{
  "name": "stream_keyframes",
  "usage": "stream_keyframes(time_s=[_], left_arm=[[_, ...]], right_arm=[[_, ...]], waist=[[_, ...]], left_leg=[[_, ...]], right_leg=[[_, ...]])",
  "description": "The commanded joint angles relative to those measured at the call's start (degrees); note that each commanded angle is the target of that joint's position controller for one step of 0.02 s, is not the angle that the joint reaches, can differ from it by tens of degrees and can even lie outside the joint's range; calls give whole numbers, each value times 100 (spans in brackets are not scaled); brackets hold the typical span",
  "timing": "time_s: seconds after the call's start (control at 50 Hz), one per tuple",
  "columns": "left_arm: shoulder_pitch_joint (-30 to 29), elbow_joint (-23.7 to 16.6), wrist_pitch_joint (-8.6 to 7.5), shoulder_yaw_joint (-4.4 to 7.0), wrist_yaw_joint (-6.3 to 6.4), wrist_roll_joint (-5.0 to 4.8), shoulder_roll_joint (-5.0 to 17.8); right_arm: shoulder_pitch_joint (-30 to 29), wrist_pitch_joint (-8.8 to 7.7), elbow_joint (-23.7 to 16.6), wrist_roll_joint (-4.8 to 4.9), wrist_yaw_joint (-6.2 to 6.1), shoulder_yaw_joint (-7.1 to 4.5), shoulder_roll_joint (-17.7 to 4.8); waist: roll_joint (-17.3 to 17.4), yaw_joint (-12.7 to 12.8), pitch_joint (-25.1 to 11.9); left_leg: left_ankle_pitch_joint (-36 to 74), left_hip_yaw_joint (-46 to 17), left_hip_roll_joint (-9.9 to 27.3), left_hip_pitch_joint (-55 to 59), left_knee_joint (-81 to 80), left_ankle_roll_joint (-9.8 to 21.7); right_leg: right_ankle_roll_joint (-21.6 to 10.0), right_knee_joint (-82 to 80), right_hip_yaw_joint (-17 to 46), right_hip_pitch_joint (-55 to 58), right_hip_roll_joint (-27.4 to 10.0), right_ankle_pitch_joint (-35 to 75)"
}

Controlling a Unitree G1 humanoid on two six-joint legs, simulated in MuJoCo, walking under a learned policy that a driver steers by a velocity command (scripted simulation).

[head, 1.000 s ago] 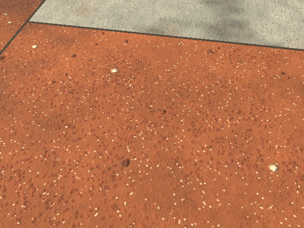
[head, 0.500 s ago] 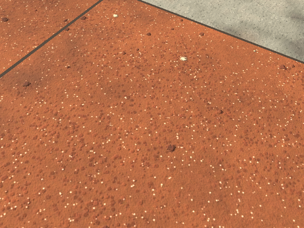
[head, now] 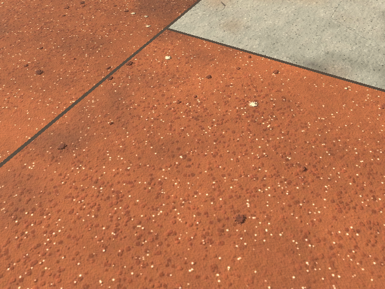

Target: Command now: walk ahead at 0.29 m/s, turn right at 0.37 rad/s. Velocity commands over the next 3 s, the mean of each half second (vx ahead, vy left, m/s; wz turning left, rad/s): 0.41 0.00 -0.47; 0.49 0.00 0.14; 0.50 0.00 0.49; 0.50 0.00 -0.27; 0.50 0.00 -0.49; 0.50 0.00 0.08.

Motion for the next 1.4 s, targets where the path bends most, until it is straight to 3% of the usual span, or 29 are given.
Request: stream_keyframes(time_s=[0.02, 0.1, 0.26, 0.32, 0.36, 0.38, 0.4, 0.42, 0.46, 0.5, 0.58, 0.64, 0.72, 0.78, 0.82, 0.84, 0.86, 0.88, 0.9, 0.92, 0.96, 1.06, 1.14, 1.24, 1.3, 1.34, 1.36, 1.38, 1.4], left_arm=[[761, 32, -185, 300, -31, -26, 1155], [672, 4, -260, 280, 21, -97, 819], [1243, 78, -232, 396, 58, -51, 982], [821, -93, -245, 441, 81, -46, 1147], [541, -200, -310, 459, 17, -94, 1233], [553, -365, -366, 388, -35, -152, 939], [895, -604, -361, 243, -19, -262, 261], [1037, -524, -291, 301, -5, -83, 740], [497, -442, -258, 297, -101, 15, 707], [349, -460, -204, 281, -184, 82, 595], [-143, -657, -117, 216, -270, 126, 461], [-1008, -976, -151, 101, -343, 179, 367], [-1725, -1212, -210, -19, -349, 65, 302], [-1679, -1263, -275, 24, -235, 48, 496], [-739, -965, -379, 130, -118, 113, 697], [137, -800, -454, 247, -28, 226, 1063], [641, -819, -453, 356, 45, 322, 1606], [561, -781, -350, 396, 48, 148, 1601], [55, -892, -329, 261, 26, 92, 1038], [-299, -930, -372, 179, 1, 50, 687], [-431, -875, -464, 113, 20, 50, 422], [-4, -622, -649, 176, 31, -33, 495], [203, -474, -620, 173, 34, -7, 461], [552, -295, -553, 241, 84, -7, 750], [645, -209, -437, 279, 135, 8, 951], [640, -199, -315, 324, 151, 12, 1139], [574, -270, -278, 316, 137, 5, 1133], [738, -548, -296, 202, 86, -30, 648], [465, -977, -356, 215, 7, -47, 611]], right_arm=[[-905, -338, -727, -39, 94, -166, -728], [-941, -378, -689, -92, 270, -149, -673], [-2089, -330, -1275, 12, 339, 8, -515], [-1414, -366, -1160, 64, 251, -60, -745], [-57, -448, -769, 48, 90, -219, -1096], [824, -506, -701, -74, -25, -331, -1495], [984, -468, -732, -192, -69, -396, -1895], [675, -400, -677, -103, -42, -397, -1685], [35, -441, -734, -34, 38, -206, -774], [142, -527, -577, -58, 53, -136, -591], [632, -734, -226, 63, 143, -142, -599], [761, -693, -73, 118, 157, -124, -539], [1111, -626, 100, 105, 163, -216, -822], [1214, -570, 183, 103, 152, -264, -940], [1228, -539, 227, 132, 146, -259, -893], [1175, -550, 117, 171, 152, -210, -712], [1405, -543, -160, 271, 141, -74, -55], [1636, -444, -105, 209, 83, -208, -506], [1406, -377, -39, 140, 80, -268, -645], [1167, -367, -45, 126, 133, -249, -483], [1049, -262, -33, 35, 202, -281, -401], [406, -70, -306, -29, 363, -284, -195], [-445, -73, -635, -23, 466, -212, -108], [-1314, -95, -1002, -57, 553, -130, -128], [-1204, -91, -1042, -87, 501, -180, -256], [-284, -144, -807, -95, 424, -300, -461], [649, -194, -494, -143, 340, -423, -672], [1119, -195, -417, -185, 243, -603, -1296], [978, -140, -583, -1, 225, -694, -1749]], waist=[[-638, 140, 937], [-685, 22, 510], [-827, 389, 557], [-895, -26, 324], [-555, -682, -356], [43, -972, -1141], [1363, -699, -1642], [1154, -409, -1303], [122, -268, -55], [419, -168, 118], [400, -118, 165], [337, -158, 352], [371, -320, 364], [342, -228, 296], [69, 197, -139], [-349, 561, -739], [-1439, 530, -1403], [-1466, 397, -1488], [-824, 181, -707], [-656, 67, -186], [-751, -150, 87], [-577, -242, 162], [-573, -134, 399], [-558, 72, 578], [-673, -58, 370], [-714, -467, -216], [-422, -895, -737], [464, -885, -1333], [1096, -709, -1751]], left_leg=[[-190, -222, 307, -2956, 1438, -126], [745, 14, 501, -2736, 1660, -484], [1362, 286, 355, -2169, 242, -676], [1397, 217, 206, -738, -403, -469], [1435, 126, 213, 1127, -941, -223], [117, -1017, 1347, 2377, -1255, 6], [-1019, -3585, 2919, 3230, -2046, 394], [-1548, -4505, 2941, 2536, -2336, 677], [-552, -2685, 2327, 1170, -2422, 602], [801, -1671, 1901, 703, -2542, 514], [2139, -1041, 1843, 779, -2712, 691], [2300, -708, 1612, 670, -2888, 747], [2852, -594, 1504, 368, -2689, 630], [3143, -877, 1665, 632, -2295, 520], [3726, -654, 1319, 487, -1035, 329], [2951, -369, 951, -187, 301, 186], [-50, 143, 252, -1706, 2039, -31], [-664, -95, 206, -2234, 2968, 41], [-225, -299, 546, -2409, 3225, 98], [192, -276, 726, -2366, 3105, 69], [511, -214, 914, -2074, 2873, -31], [1183, -87, 982, -2550, 2772, -192], [1953, 138, 968, -2696, 1710, -268], [1988, 693, 801, -2187, 307, -4], [1240, 1013, 382, -1613, -18, 320], [801, 1044, -40, -501, -309, 609], [966, 813, -88, 812, -736, 804], [199, -1234, 1390, 2513, -900, 1261], [520, -4294, 2537, 3299, -1864, 2001]], right_leg=[[-1242, -1860, 3455, 1212, -2119, -1169], [-908, -1812, 2216, 1306, -1332, 876], [-733, -1384, 1930, 731, -1081, 2579], [-400, -948, 2036, 297, -1138, 3365], [-121, 647, 1732, -102, -712, 4043], [-12, 2159, 1384, -760, -304, 2738], [78, 3633, 753, -2225, 459, -1264], [0, 4333, 665, -2621, 58, -1119], [-19, 4167, 492, -2556, -418, -185], [52, 3846, 420, -2297, -550, -47], [139, 3327, 364, -2600, -519, 202], [340, 2212, -159, -2727, -747, 771], [476, 962, -455, -1810, -535, 1200], [366, 547, -412, -1344, -451, 1046], [201, -101, -400, 52, -311, 989], [-21, -326, 397, 1250, -1088, 455], [-337, -806, 2479, 2548, -2738, -382], [-702, -1251, 3601, 2148, -3039, -895], [-618, -1321, 2892, 1539, -2740, -1144], [-533, -1482, 2108, 924, -2438, -547], [-320, -1668, 1086, 361, -2040, 647], [-383, -1832, 13, 476, -1961, 2166], [-337, -1870, -717, 491, -1781, 2462], [-233, -1713, -1227, 890, -1925, 3038], [-125, -840, -1532, 1374, -1981, 5140], [-91, 750, -1632, 1351, -1984, 5948], [61, 2148, -1733, 671, -1849, 5072], [306, 4015, -1692, -1213, -1445, 1789], [585, 5549, -799, -2992, -273, -1420]])
Next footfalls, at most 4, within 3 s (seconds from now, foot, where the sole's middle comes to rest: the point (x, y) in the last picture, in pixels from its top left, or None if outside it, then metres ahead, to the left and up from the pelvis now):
0.38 left None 0.33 0.09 -0.77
0.84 right None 0.51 -0.19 -0.77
1.36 left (215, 221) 0.80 -0.01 -0.77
1.92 right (240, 161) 1.11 -0.12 -0.77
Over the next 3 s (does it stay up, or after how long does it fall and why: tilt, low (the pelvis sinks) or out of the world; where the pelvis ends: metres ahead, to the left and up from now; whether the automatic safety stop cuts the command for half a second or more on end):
stays up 1.52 -0.18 -0.01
